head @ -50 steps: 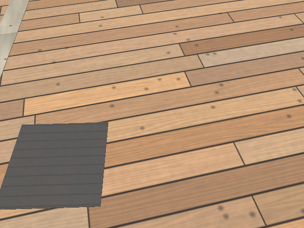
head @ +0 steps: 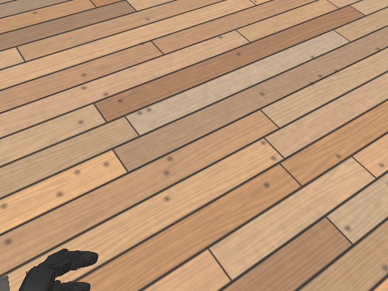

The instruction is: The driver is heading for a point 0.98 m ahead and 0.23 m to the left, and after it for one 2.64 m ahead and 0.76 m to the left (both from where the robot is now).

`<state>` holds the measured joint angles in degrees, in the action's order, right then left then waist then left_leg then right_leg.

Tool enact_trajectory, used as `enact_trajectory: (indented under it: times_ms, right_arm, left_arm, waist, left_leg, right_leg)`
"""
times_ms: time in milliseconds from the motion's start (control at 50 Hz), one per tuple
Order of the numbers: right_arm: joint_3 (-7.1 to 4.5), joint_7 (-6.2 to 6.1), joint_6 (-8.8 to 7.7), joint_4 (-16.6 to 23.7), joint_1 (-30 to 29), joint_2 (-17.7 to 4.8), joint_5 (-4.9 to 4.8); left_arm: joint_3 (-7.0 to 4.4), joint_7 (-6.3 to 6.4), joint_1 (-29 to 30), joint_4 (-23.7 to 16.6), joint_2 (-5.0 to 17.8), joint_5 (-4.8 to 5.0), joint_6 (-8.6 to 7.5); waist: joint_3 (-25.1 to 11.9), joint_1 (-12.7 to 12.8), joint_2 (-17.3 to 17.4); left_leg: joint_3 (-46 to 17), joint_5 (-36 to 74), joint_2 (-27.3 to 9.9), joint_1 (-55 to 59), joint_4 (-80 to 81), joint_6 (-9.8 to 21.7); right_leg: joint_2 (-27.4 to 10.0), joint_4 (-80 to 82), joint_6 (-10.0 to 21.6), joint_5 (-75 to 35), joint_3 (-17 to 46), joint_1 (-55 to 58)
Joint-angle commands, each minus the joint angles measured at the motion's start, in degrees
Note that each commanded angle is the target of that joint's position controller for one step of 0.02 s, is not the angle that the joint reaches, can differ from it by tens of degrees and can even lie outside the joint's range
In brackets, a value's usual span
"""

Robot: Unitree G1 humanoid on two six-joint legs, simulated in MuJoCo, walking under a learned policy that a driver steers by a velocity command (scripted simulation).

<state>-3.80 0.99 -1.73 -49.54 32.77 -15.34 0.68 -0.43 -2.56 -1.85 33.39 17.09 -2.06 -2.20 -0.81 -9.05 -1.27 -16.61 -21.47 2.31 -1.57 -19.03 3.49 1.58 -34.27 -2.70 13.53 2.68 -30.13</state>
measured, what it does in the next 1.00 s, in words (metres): walks ahead, turning left: right foot, then left foot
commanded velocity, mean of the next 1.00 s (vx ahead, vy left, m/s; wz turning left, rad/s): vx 0.98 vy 0.00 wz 0.56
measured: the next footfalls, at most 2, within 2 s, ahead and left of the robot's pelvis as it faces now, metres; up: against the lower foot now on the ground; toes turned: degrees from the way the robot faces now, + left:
right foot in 0.06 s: +0.16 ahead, -0.14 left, +0.00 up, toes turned +7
left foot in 0.48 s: +0.54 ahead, +0.15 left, +0.00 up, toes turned +31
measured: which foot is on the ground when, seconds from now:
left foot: down 0.00-0.06, up 0.08-0.46, down 0.48-0.90, up 0.92-1.00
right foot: up 0.00-0.04, down 0.06-0.48, up 0.50-0.90, down 0.92-1.00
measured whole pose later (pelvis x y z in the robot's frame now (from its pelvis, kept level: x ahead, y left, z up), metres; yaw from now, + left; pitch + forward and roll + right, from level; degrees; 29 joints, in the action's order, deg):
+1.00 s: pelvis +0.85 +0.27 -0.03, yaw +31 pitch +1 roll -1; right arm -1.5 -0.3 -5.1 -47.8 18.6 -18.4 2.4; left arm -2.4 -1.4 -13.5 43.2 18.0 -1.1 -2.5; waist 2.7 0.9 1.1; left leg -1.6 -17.9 5.7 -8.8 -72.2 2.9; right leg 6.5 -34.8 7.9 10.1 -4.2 -25.8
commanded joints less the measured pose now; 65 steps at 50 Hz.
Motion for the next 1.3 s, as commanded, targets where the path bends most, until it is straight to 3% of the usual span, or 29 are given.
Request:
enact_trajectory:
  times_ms: [20,40,60,80,100,140,240,340,380,440,460,480,500,520,540,560,620,700,780,840,880,920,940,960,1020,1080,1140,1240,1300]
  right_arm:
    - [-3.19,-0.41,-1.19,3.5,-6.7,-11.8,-0.25]
    - [-3.58,-0.14,-1.93,4.3,-9.9,-12.9,-0.81]
    - [-3.22,0.33,-3.04,5.6,-12.1,-11.6,-1.48]
    - [-1.03,0.09,-3.67,8.5,-9.7,-3.4,-3.06]
    - [-0.54,-0.45,-2.46,8.4,-10.8,-5.5,-2.28]
    - [-0.92,0.64,-1.29,7.8,-17.0,-7.0,0.35]
    - [0.41,3.59,1.45,11.6,-25.2,-3.4,1.35]
    - [2.62,5.55,1.25,17.8,-36.5,-3.4,1.18]
    - [3.36,5.93,1.19,18.4,-38.5,-3.0,1.08]
    - [1.57,4.57,1.2,13.4,-22.6,-8.2,1.01]
    - [-0.07,3.51,1.12,9.3,-8.7,-11.4,1.26]
    - [-1.95,1.83,1.12,6.2,-2.8,-14.3,0.48]
    - [-3.09,0.37,1.85,7.1,-7.4,-19.0,-0.29]
    - [-4.01,0.2,2.38,10.3,-9.3,-22.9,1.19]
    - [-3.92,-0.38,2.57,10.7,-9.6,-20.0,0.68]
    - [-3.25,-0.9,2.15,9.8,-12.1,-17.0,0.74]
    - [-1.59,-1.36,-0.51,9.6,-16.6,-12.8,0.38]
    - [-0.48,-0.4,-3.75,7.0,-14.9,-9.4,-0.07]
    - [-0.5,0.45,-5.74,4.1,-8.6,-10.1,-1.11]
    - [-0.81,-0.72,-5.37,2.4,-6.8,-12.9,0.3]
    - [-1.3,-2.13,-4.03,2.4,-8.5,-14.9,2.57]
    - [-1.21,-2.99,-2.66,4.0,-15.6,-14.7,3.77]
    - [0.94,-1.68,-3.5,6.9,-9.6,-5.7,1.21]
    - [1.75,-1.22,-5.17,8.4,-12.5,-7.1,1.54]
    - [2.95,-0.61,-6.02,11.9,-22.6,-8.4,2.45]
    - [4.24,0.06,-3.01,14.1,-22.5,-6.1,4.18]
    - [5.48,0.92,-2.72,18.7,-32.9,-5.4,3.01]
    - [5.63,0.8,-3.21,20.7,-39.1,-4.7,1.28]
    - [3.66,-0.69,-3.73,18.5,-30.9,-8.8,1.39]
  left_arm:
    - [-1.42,1.09,2.8,-5.1,4.6,0.92,-2.48]
    - [-2.76,2.23,-7.9,-1.8,7.6,0.48,-2.79]
    - [-4.85,3.79,-20.2,0.6,13.0,-0.49,-2.79]
    - [-6.1,4.54,-26.9,1.3,18.2,-2.18,-2.36]
    - [-5.78,4.74,-20.7,1.3,15.7,-1.93,-1.63]
    - [-3.75,4.31,-16.8,1.9,7.1,-1.57,-1.66]
    - [-2.22,3.01,-22.0,8.2,2.0,0.28,-3.86]
    - [-2.15,3.09,-19.3,11.0,3.2,0.31,-5.13]
    - [-2.54,3.41,-21.9,12.3,6.1,0.28,-5.32]
    - [-4.13,4.7,-20.6,11.8,12.6,0.18,-3.78]
    - [-4.24,4.79,-17.0,10.4,13.3,0.03,-3.06]
    - [-4.1,3.75,-16.5,10.4,11.5,-0.54,-2.5]
    - [-1.99,2.8,-17.3,8.0,3.8,-1.67,-3.01]
    - [-2.15,3.07,-19.7,1.7,6.5,0.1,-3.96]
    - [-2.06,2.96,-14.2,0.9,9.2,-0.52,-4.91]
    - [-1.77,2.86,-13.8,1.3,8.9,-0.35,-5.14]
    - [-1.08,3.06,-16.3,2.9,7.0,-2.85,-1.85]
    - [0.72,1.51,-7.1,-0.4,1.8,-1.52,-1.1]
    - [0.6,0.2,0.7,-0.6,1.7,1.46,-1.61]
    - [-0.48,0.31,0.1,0.3,4.3,1.03,-1.86]
    - [-2.11,0.66,-9.5,3.4,7.7,1.33,-1.57]
    - [-4.63,1.81,-34.7,10.8,11.8,1.36,-0.6]
    - [-6.7,2.2,-35.7,12.0,18.5,-0.11,-0.24]
    - [-5.89,1.45,-30.6,11.4,13.3,0.96,0.24]
    - [-4.85,1.55,-24.0,11.7,7.8,1.23,-0.26]
    - [-4.27,1.9,-23.2,12.9,7.5,1.56,-1.57]
    - [-4.99,1.76,-22.3,12.2,8.8,1.76,-2.47]
    - [-6.25,1.37,-26.3,13.4,10.6,3.1,-2.71]
    - [-6.88,2.25,-26.0,13.6,13.0,2.36,-2.36]
  waist:
    - [1.1,7.1,11.5]
    - [-4.4,12.8,7.7]
    - [-12.0,19.4,1.0]
    - [-21.3,19.5,-15.3]
    - [-15.3,15.6,-13.2]
    - [-2.4,14.4,-1.4]
    - [5.8,11.7,-5.3]
    - [10.3,8.8,-2.1]
    - [9.4,8.8,-1.5]
    - [-1.7,-1.0,-5.2]
    - [-7.7,-7.3,-5.4]
    - [-9.4,-7.6,0.9]
    - [-6.7,-0.6,13.4]
    - [-19.7,2.3,13.5]
    - [-14.7,1.1,3.0]
    - [-3.8,4.8,-0.6]
    - [4.4,12.5,-4.5]
    - [8.6,10.8,-1.1]
    - [7.5,5.0,0.3]
    - [4.7,6.2,3.2]
    - [-2.0,11.9,7.1]
    - [-11.1,25.6,5.3]
    - [-14.9,18.4,-15.9]
    - [-17.6,17.4,-11.6]
    - [-0.4,12.5,5.0]
    - [5.1,7.5,2.6]
    - [9.3,9.1,1.1]
    - [4.8,13.9,-1.2]
    - [-3.2,10.0,-1.3]
  left_leg:
    - [-11.0,24.6,-8.1,-9.8,-0.1,7.1]
    - [-7.3,32.5,-5.2,-16.7,-10.4,5.0]
    - [-1.8,27.4,-1.1,-26.4,-26.9,3.2]
    - [5.5,-7.5,5.7,-40.0,-44.5,2.1]
    - [8.4,-4.2,0.7,-44.7,-53.1,2.6]
    - [10.9,3.7,-4.6,-45.4,-53.6,2.6]
    - [13.3,7.4,-8.1,-51.5,-54.0,1.9]
    - [21.7,18.4,-6.4,-42.9,-37.1,2.6]
    - [28.2,19.8,-1.7,-31.4,-29.2,4.8]
    - [28.0,14.9,4.3,-11.1,-27.2,7.9]
    - [23.4,13.7,4.3,4.8,-25.0,10.6]
    - [17.8,12.4,2.3,17.3,-19.6,12.4]
    - [2.2,18.8,-7.1,19.7,-21.6,14.2]
    - [-23.5,9.2,-16.2,31.7,-8.3,24.9]
    - [-28.2,-2.2,-16.2,25.2,1.2,22.3]
    - [-24.9,-2.9,-14.9,13.7,5.0,20.1]
    - [-12.7,11.3,-7.9,-9.9,5.6,18.4]
    - [1.2,23.6,-2.4,-21.0,10.3,14.0]
    - [7.1,35.7,-4.4,-9.3,16.8,8.4]
    - [12.0,63.9,-8.3,6.4,10.3,5.3]
    - [14.5,81.4,-10.5,11.3,-3.5,3.4]
    - [19.2,75.1,-8.0,-1.7,-39.6,1.9]
    - [18.2,17.4,2.5,-31.5,-69.7,-3.1]
    - [12.0,-1.6,5.6,-41.4,-72.7,-2.2]
    - [9.8,6.1,-3.9,-40.2,-59.4,-1.4]
    - [11.8,2.7,-6.5,-36.9,-49.4,-3.8]
    - [16.1,12.7,-6.8,-32.5,-31.9,-6.3]
    - [17.6,29.6,-3.2,-21.5,-14.7,-5.1]
    - [17.0,19.4,0.4,-9.3,-10.2,-3.4]
  right_leg:
    - [3.2,7.4,1.7,-0.7,-2.2,16.2]
    - [1.7,7.9,3.3,-2.6,-1.2,32.9]
    - [-7.5,7.8,5.6,7.8,6.2,49.4]
    - [-25.4,17.2,9.0,37.2,34.1,60.9]
    - [-27.8,20.0,10.6,40.7,43.8,51.0]
    - [-22.2,20.0,9.9,23.3,26.0,38.7]
    - [-16.9,23.4,7.5,-7.2,4.6,34.0]
    - [-12.3,28.6,4.7,-27.9,-13.2,24.4]
    - [-11.8,25.8,3.0,-53.4,-17.0,23.3]
    - [-14.9,2.5,2.4,-80.0,-16.4,26.7]
    - [-16.0,-13.9,3.0,-77.2,-14.9,20.3]
    - [-9.5,-35.7,3.1,-34.8,-15.0,9.3]
    - [-1.5,-58.9,2.3,15.3,-13.8,-7.1]
    - [-0.3,-66.1,1.7,14.8,-1.2,-19.4]
    - [-3.3,-59.9,1.9,8.7,2.4,-21.6]
    - [-5.5,-53.1,1.9,6.0,2.0,-20.6]
    - [-9.4,-41.6,-0.8,10.7,2.0,-9.0]
    - [-11.5,-18.0,-0.2,-6.6,-3.6,-2.1]
    - [-7.7,-1.2,5.8,-27.8,-7.7,3.2]
    - [-2.4,2.1,9.0,-18.7,-10.0,2.4]
    - [2.8,0.8,10.6,-9.7,-10.1,11.0]
    - [1.2,0.1,13.8,-1.2,-5.9,35.3]
    - [-14.2,0.7,25.3,10.9,24.3,55.5]
    - [-17.6,16.3,26.9,15.0,47.4,55.6]
    - [-13.1,20.5,22.0,9.1,31.6,31.6]
    - [-7.0,23.9,21.1,4.7,23.7,17.7]
    - [-3.5,28.7,20.4,-2.7,19.1,7.3]
    - [-3.2,24.9,14.9,-26.5,18.0,15.4]
    - [-3.1,8.9,11.4,-45.4,18.0,23.6]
